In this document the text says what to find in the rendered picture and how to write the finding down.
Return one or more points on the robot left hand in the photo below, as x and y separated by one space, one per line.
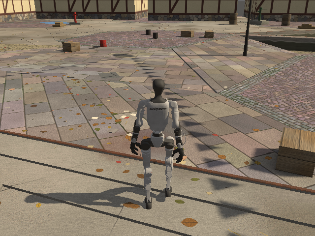
133 148

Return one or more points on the robot right forearm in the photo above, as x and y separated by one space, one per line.
178 137

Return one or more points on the robot right upper arm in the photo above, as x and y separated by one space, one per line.
175 113

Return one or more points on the robot right hand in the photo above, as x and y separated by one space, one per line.
181 152

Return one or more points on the robot shin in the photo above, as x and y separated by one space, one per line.
147 185
168 173

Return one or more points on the robot right shin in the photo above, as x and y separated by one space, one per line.
168 173

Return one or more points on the robot left shin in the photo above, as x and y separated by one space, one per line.
147 185

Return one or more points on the robot left forearm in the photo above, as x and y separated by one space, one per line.
135 133

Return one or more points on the robot left upper arm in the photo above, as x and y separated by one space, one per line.
140 112

